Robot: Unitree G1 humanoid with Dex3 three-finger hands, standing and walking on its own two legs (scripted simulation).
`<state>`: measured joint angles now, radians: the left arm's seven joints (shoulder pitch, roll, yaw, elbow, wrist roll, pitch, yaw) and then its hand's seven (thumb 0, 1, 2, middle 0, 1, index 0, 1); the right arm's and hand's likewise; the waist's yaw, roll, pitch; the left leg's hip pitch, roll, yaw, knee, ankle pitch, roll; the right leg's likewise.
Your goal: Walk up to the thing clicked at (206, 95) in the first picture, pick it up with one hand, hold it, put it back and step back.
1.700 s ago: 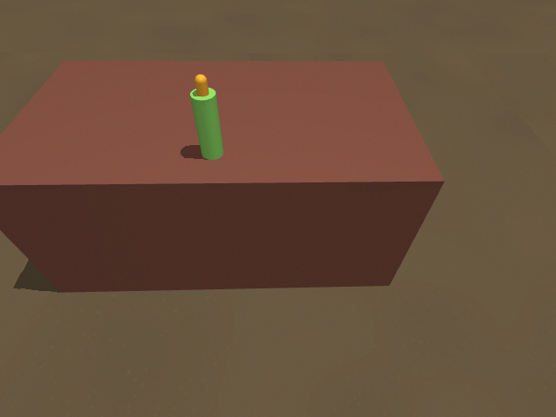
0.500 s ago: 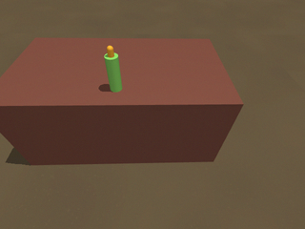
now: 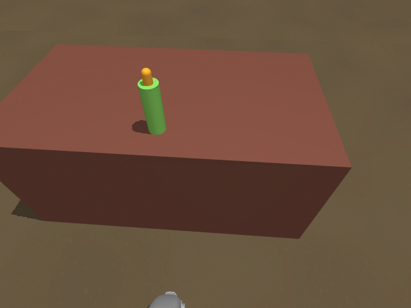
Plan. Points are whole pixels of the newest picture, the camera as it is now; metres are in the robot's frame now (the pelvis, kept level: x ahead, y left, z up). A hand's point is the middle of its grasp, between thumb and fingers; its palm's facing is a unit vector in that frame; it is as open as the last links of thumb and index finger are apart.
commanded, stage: walk up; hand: left
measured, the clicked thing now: (152, 101) +0.73 +0.21 -0.05
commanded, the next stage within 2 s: stand in 1.98 s
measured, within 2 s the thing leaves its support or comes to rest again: neither
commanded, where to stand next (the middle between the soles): +0.29 +0.01 m, yaw +0 degrees
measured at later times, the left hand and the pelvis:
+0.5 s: hand (99, 263) +0.24 +0.27 -0.14, palm faces -0.04 -0.90 -0.44, open 7.4 cm; pelvis +0.18 -0.02 -0.03, yaw -1 degrees
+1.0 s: hand (117, 231) +0.33 +0.26 -0.17, palm faces -0.04 -0.93 -0.36, open 7.4 cm; pelvis +0.25 +0.00 -0.02, yaw +0 degrees
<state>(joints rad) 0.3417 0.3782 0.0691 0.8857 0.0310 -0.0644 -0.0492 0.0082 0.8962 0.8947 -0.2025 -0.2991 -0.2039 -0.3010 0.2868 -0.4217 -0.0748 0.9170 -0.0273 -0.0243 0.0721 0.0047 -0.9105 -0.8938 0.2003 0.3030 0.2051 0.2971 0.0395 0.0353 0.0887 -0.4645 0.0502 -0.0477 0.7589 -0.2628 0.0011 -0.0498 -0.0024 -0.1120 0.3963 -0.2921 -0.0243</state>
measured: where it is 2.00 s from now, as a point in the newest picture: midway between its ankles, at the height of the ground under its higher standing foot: (213, 304)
